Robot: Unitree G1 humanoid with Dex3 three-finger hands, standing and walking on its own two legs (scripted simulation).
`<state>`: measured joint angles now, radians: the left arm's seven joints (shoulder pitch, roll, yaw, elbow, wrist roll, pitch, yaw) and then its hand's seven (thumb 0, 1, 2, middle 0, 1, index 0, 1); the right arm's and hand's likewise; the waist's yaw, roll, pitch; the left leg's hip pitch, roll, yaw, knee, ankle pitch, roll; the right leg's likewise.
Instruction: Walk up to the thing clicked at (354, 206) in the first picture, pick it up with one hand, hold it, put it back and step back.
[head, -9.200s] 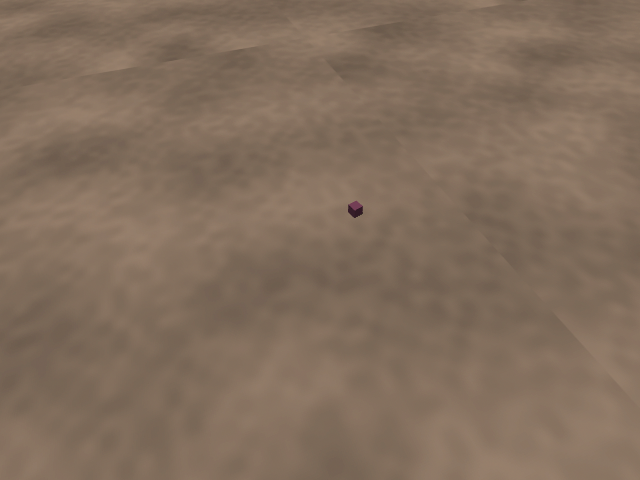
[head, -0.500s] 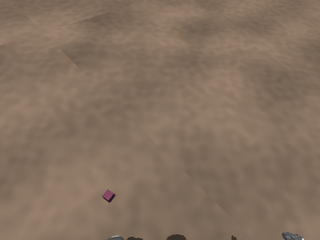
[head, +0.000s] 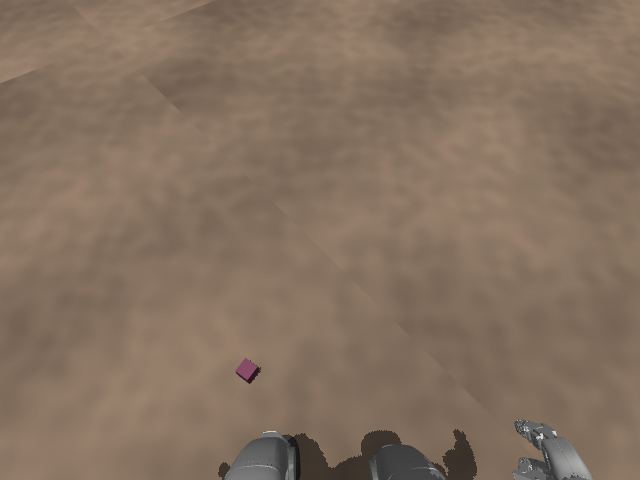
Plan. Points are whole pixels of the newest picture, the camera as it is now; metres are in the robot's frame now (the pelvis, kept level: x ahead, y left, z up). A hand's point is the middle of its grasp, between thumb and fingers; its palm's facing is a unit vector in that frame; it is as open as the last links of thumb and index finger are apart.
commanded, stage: walk up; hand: left
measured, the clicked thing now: (247, 370) +0.43 +0.23 -0.73
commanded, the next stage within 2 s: none
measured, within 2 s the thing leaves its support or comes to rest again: neither
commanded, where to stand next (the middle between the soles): +0.08 -0.03 m, yaw +4 degrees
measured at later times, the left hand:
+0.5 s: hand out of the picture -0.03 +0.30 -0.11, palm faces +0.05 -0.90 -0.43, open 7.4 cm
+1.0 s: hand (152, 417) +0.22 +0.26 -0.14, palm faces -0.02 -0.93 -0.36, open 7.4 cm
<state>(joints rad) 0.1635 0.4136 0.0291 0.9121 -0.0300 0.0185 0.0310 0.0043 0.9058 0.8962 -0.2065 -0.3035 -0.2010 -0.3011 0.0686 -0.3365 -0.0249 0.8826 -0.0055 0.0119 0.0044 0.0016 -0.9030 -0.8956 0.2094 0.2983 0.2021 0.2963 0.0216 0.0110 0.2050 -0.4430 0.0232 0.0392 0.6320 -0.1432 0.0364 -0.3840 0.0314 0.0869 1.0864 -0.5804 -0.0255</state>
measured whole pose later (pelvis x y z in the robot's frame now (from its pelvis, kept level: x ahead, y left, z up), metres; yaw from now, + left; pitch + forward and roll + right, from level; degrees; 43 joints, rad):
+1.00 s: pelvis +0.11 -0.01 +0.00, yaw +1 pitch -3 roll +1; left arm 0.14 0.39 0.04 0.89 0.00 0.01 -0.02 0.00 0.91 0.90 -0.21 -0.30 -0.20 -0.30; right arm 0.23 -0.40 -0.02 0.86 0.00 -0.04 -0.02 0.00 -0.90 -0.90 0.21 0.30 0.20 0.30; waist -0.02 -0.03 0.16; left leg -0.27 0.04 0.04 0.67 -0.35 -0.02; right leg -0.38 -0.04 0.02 0.65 -0.23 0.00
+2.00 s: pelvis +0.11 -0.02 +0.03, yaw +5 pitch -2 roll +1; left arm 0.10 0.34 0.02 1.15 0.00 -0.02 -0.02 0.00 0.91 0.90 -0.21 -0.30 -0.20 -0.30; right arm 0.15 -0.36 0.00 1.14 -0.02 -0.01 0.01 0.00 -0.90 -0.90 0.21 0.30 0.20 0.30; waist 0.01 0.01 0.03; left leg -0.10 -0.02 -0.02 0.37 -0.25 0.00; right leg -0.26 -0.02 -0.02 0.37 -0.09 0.00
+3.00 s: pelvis +0.14 -0.03 +0.03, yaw +6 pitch -2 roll +0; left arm 0.09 0.34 0.00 1.15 0.00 -0.01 -0.01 0.00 0.91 0.90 -0.21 -0.30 -0.20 -0.30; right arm 0.13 -0.35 0.00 1.13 -0.02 -0.01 0.00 0.00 -0.90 -0.90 0.21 0.30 0.20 0.30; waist 0.00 0.02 0.05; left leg -0.01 0.01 -0.04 0.29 -0.25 -0.02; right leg -0.20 0.00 -0.04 0.35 -0.13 -0.02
